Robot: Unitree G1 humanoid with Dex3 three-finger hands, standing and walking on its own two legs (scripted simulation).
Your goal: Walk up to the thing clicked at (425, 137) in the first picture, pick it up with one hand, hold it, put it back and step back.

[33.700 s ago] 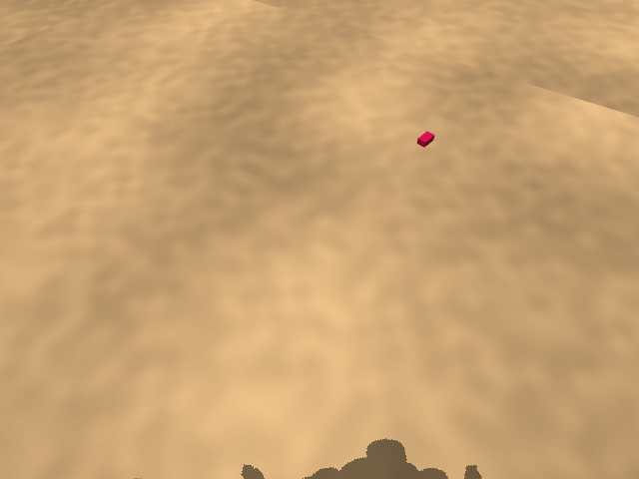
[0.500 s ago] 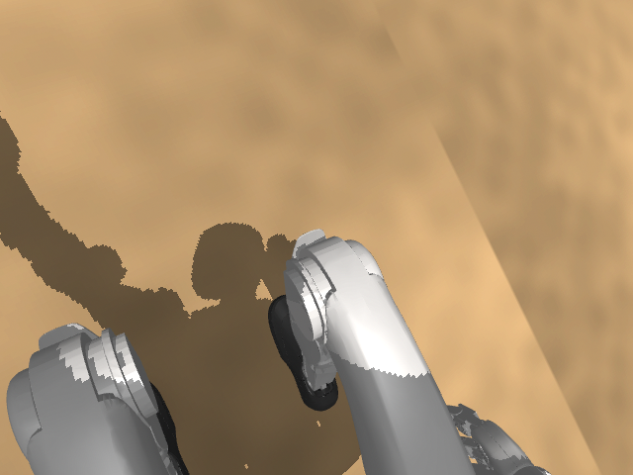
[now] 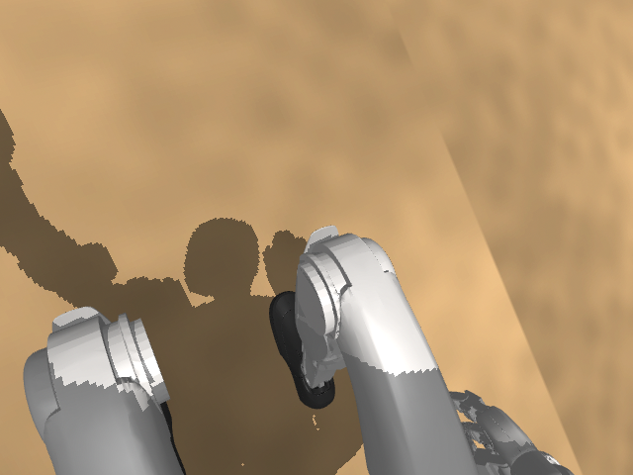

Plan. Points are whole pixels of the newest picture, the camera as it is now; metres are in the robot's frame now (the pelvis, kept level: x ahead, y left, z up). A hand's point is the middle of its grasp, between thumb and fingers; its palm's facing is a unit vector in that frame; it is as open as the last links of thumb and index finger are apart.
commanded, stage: rest palm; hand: left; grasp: from above
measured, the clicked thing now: out of the picture +0.53 +0.31 -0.31
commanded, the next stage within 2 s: close in 1.44 s
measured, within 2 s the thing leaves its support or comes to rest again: neither
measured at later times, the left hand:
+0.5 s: hand out of the picture +0.51 +0.31 -0.24, palm faces -0.45 -0.08 -0.89, open 13.0 cm
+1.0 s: hand out of the picture +0.50 +0.31 -0.26, palm faces -0.46 -0.09 -0.89, open 13.1 cm
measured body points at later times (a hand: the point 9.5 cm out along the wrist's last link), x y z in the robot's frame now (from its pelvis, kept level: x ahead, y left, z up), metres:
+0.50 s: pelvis +0.00 +0.00 -0.01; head +0.30 +0.12 +0.31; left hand +0.53 +0.31 -0.19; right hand +0.01 -0.25 -0.05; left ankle +0.07 +0.12 -0.29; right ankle +0.13 -0.13 -0.29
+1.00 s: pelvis +0.00 +0.01 -0.01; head +0.30 +0.12 +0.30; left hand +0.52 +0.31 -0.21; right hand +0.02 -0.25 -0.05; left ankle +0.07 +0.12 -0.29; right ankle +0.13 -0.13 -0.29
